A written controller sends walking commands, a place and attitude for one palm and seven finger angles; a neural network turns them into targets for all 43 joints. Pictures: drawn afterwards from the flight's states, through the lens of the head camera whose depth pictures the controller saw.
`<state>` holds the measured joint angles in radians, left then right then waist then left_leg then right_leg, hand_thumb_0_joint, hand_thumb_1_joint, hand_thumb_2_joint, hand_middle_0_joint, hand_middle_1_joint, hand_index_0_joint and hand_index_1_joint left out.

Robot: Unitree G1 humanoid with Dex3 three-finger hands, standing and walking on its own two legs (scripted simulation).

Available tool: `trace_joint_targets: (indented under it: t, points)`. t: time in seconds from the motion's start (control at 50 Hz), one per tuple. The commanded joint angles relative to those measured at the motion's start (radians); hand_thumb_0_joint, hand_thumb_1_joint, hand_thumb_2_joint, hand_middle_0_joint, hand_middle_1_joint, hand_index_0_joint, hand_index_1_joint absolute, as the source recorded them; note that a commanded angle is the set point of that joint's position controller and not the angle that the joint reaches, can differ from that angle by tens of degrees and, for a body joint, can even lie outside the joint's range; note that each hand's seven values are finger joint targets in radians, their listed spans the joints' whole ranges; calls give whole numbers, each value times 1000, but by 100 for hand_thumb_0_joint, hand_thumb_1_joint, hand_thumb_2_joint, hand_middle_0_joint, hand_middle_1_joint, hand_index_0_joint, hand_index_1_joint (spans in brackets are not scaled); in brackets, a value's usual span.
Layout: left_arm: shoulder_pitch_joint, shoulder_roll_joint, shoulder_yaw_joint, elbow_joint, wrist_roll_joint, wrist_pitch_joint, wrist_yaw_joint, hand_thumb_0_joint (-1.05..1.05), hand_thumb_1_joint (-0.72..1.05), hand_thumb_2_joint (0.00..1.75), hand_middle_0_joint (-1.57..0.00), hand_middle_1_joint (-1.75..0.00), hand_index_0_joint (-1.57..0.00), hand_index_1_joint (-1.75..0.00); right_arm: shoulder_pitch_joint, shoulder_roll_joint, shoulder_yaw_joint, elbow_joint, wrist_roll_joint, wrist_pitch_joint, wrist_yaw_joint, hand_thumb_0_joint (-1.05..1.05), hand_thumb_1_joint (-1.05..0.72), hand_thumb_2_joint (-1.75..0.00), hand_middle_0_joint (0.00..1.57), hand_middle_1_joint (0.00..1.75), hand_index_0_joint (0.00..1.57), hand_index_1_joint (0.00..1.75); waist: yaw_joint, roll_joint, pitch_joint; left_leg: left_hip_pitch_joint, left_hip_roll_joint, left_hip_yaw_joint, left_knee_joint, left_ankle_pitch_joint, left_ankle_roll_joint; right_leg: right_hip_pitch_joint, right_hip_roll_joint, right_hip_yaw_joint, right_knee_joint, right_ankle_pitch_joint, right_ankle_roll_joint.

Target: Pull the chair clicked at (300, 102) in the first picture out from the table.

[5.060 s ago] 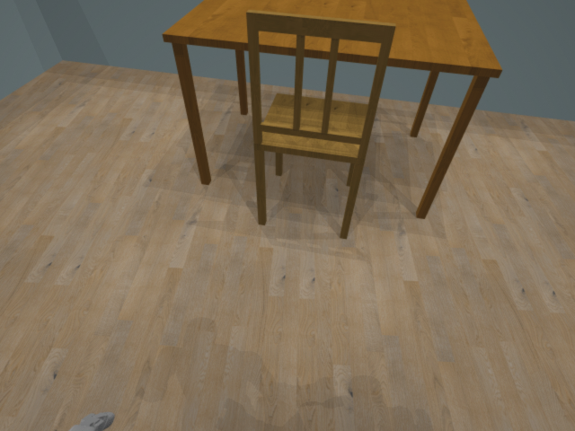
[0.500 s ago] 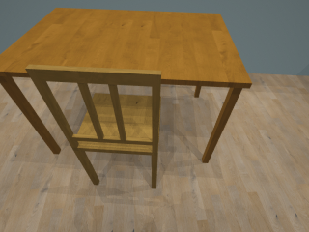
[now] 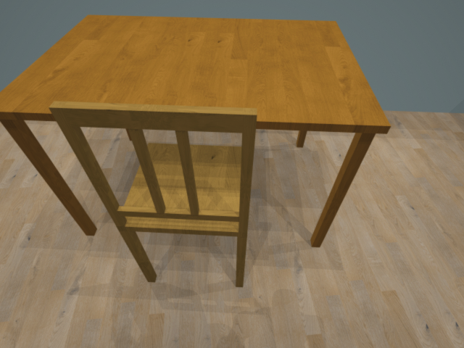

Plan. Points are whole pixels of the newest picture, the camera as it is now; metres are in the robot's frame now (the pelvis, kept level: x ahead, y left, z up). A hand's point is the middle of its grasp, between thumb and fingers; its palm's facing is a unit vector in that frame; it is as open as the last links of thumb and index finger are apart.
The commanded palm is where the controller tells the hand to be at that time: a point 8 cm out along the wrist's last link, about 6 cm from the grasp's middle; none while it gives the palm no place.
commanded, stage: look again from close up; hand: left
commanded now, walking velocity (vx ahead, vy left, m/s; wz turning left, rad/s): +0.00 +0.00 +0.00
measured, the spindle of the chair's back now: (150, 174) +0.52 +0.24 -0.06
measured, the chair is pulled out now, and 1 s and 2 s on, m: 0.00 0.00 0.00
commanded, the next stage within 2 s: shuffle to correct the standing spot in 0.90 s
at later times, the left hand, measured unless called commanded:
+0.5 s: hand out of the picture +0.01 +0.16 -0.18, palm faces +0.03 -0.99 -0.17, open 7.4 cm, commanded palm none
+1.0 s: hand out of the picture +0.01 +0.15 -0.17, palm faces +0.03 -0.98 -0.17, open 7.4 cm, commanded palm none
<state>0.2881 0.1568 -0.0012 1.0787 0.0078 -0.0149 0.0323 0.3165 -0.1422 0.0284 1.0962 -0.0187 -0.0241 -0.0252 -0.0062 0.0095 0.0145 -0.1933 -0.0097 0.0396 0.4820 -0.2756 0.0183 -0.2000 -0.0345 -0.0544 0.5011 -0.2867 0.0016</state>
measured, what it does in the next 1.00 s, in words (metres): stands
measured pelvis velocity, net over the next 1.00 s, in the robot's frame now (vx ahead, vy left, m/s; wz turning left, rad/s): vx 0.02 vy -0.01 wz -0.01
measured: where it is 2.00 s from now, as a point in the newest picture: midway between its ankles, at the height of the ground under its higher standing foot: outside the picture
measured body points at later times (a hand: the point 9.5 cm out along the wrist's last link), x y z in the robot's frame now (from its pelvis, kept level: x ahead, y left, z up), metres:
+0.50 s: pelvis +0.02 +0.00 +0.00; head +0.03 +0.00 +0.45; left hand +0.01 +0.21 -0.16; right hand +0.02 -0.22 -0.16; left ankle -0.01 +0.11 -0.74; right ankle -0.01 -0.12 -0.74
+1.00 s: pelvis +0.02 -0.01 +0.00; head +0.03 -0.01 +0.45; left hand +0.01 +0.21 -0.16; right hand +0.01 -0.22 -0.16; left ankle -0.01 +0.11 -0.74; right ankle -0.01 -0.12 -0.74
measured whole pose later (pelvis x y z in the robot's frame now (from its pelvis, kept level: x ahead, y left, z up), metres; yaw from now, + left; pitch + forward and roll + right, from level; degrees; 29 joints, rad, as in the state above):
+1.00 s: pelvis +0.02 -0.01 +0.00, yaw +0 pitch -1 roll +0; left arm 0.31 0.14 0.00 1.11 0.01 -0.02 0.04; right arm 0.28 -0.13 0.02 1.16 -0.01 -0.02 -0.04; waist 0.00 -0.01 0.03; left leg -0.14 0.00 0.04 0.43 -0.28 0.00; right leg -0.15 -0.02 -0.05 0.46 -0.29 -0.01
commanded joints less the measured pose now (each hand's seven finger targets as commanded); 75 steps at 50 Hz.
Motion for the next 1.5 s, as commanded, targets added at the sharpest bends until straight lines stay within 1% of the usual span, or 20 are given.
trace_joint_targets:
  t: [0.0,0.22,0.34,0.48,0.86,0.98,1.02,1.06,1.14,1.18,1.22,1.26,1.28,1.3,1.32,1.34,1.36,1.38,1.42,1.48]
  points:
    - [66,81,15,-14,1,-8,2,0,90,90,-20,-30,-20,-30,47,-104,-21,-24,5,-15,-4,0,-90,-90,20,30,20,30,15,2,61,-76,102,-102,-130,115,25,21,-60,66,-75,99,-34]
    - [77,78,16,4,3,-12,7,0,90,90,-20,-30,-20,-30,39,-89,-22,10,9,-19,-11,0,-90,-90,20,30,20,30,11,-13,28,-5,103,-80,-94,270,25,43,-70,66,-67,233,-29]
    - [86,71,14,13,4,-10,9,0,90,90,-20,-30,-20,-30,24,-90,-22,21,9,-14,-12,0,-90,-90,20,30,20,30,11,4,55,-1,100,-75,-96,255,21,29,-72,73,-78,240,-28]
    - [90,73,14,17,4,-13,9,0,90,90,-20,-30,-20,-30,22,-89,-23,24,10,-15,-14,0,-90,-90,20,30,20,30,10,-7,28,23,102,-70,-92,285,20,49,-79,73,-79,290,-29]
    - [99,75,14,17,3,-14,8,0,90,90,-20,-30,-20,-30,17,-79,-21,36,10,-11,-12,0,-90,-90,20,30,20,30,16,-26,59,10,98,-66,-114,214,13,44,-81,84,-112,269,-34]
    - [105,71,13,17,3,-14,8,0,90,90,-20,-30,-20,-30,23,-74,-21,40,9,-10,-12,0,-90,-90,20,30,20,30,14,-21,53,15,98,-69,-117,196,12,38,-79,87,-122,241,-35]
    - [107,81,19,13,6,-13,7,0,90,90,-20,-30,-20,-30,30,-80,-23,41,9,-4,-10,0,-90,-90,20,30,20,30,19,-20,66,-4,88,-56,-105,122,13,39,-82,93,-122,168,-45]
    - [115,97,28,9,9,-10,7,0,90,90,-20,-30,-20,-30,26,-84,-26,29,5,5,-5,0,-90,-90,20,30,20,30,27,-19,89,-53,67,-41,-76,30,9,23,-106,124,-137,44,-62]
    - [143,140,54,-1,11,-1,7,0,90,90,-20,-30,-20,-30,13,-74,-34,-7,-1,22,3,0,-90,-90,20,30,20,30,42,-125,132,-164,23,17,64,-99,-4,20,-211,261,-235,-137,-126]
    - [147,147,65,-12,14,-2,9,0,90,90,-20,-30,-20,-30,8,-66,-37,-21,-3,20,5,0,-90,-90,20,30,20,30,47,-168,131,-189,31,22,116,-105,-4,23,-260,305,-251,-89,-158]
    - [148,147,73,-19,17,-4,10,0,90,90,-20,-30,-20,-30,16,-62,-41,-27,-1,17,6,0,-90,-90,20,30,20,30,40,-157,126,-174,36,28,105,-100,-4,16,-270,285,-215,-6,-169]
    - [118,135,75,-31,18,-2,9,0,90,90,-20,-30,-20,-30,62,-62,-39,-19,0,8,8,0,-90,-90,20,30,20,30,14,-114,97,-57,40,31,-12,-42,0,-34,-225,198,-122,83,-144]
    - [98,115,71,-39,18,2,6,0,90,90,-20,-30,-20,-30,114,-76,-39,-3,1,0,7,0,-90,-90,20,30,20,30,-7,-35,74,25,60,-2,-71,53,13,-67,-154,116,-26,77,-113]
    - [81,80,62,-51,18,6,2,0,90,90,-20,-30,-20,-30,165,-123,-48,11,-5,-5,4,0,-90,-90,20,30,20,30,-22,131,60,102,152,-119,-96,223,59,-147,-53,-3,128,-11,-69]
    - [39,43,52,-73,22,8,3,0,90,90,-20,-30,-20,-30,228,-156,-56,28,-7,-2,-3,0,-90,-90,20,30,20,30,-48,288,87,154,261,-255,-178,340,137,-292,18,-87,298,-252,-32]
    - [-2,49,47,-90,26,11,7,0,90,90,-20,-30,-20,-30,262,-148,-49,33,-8,1,-11,0,-90,-90,20,30,20,30,-63,275,108,190,299,-316,-209,446,191,-395,13,-40,466,-346,-36]
    - [-12,54,48,-92,24,10,5,0,90,90,-20,-30,-20,-30,242,-134,-41,20,-6,-2,-16,0,-90,-90,20,30,20,30,-51,216,112,181,308,-306,-196,493,228,-429,-20,-8,556,-322,-45]
    - [-17,50,50,-87,22,6,0,0,90,90,-20,-30,-20,-30,207,-114,-34,4,-8,-7,-17,0,-90,-90,20,30,20,30,-36,136,111,157,296,-284,-177,568,234,-421,-36,3,592,-282,-48]
    - [7,22,40,-65,16,4,-5,0,90,90,-20,-30,-20,-30,145,-94,-25,-18,-8,-20,-23,0,-90,-90,20,30,20,30,-3,21,73,141,277,-210,-162,760,214,-359,-51,23,570,-194,-30]
    - [28,1,27,-52,7,16,1,0,90,90,-20,-30,-20,-30,111,-102,-21,-16,-3,-31,-33,0,-90,-90,20,30,20,30,18,51,27,149,236,-129,-146,961,162,-255,-34,25,417,-92,-1]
